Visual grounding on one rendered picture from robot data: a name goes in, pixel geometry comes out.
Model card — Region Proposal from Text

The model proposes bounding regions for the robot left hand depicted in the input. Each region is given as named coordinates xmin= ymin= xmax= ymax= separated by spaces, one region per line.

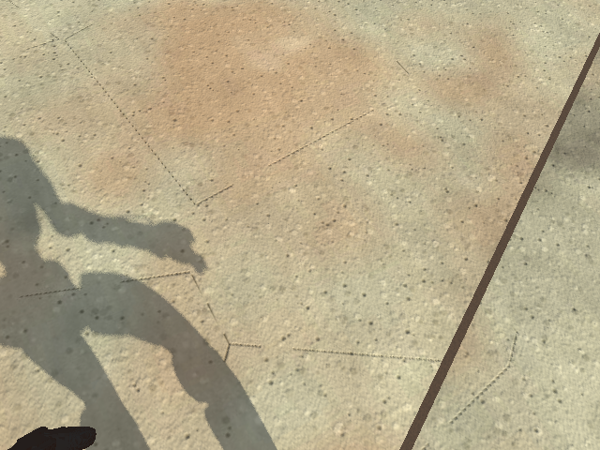
xmin=8 ymin=427 xmax=97 ymax=450

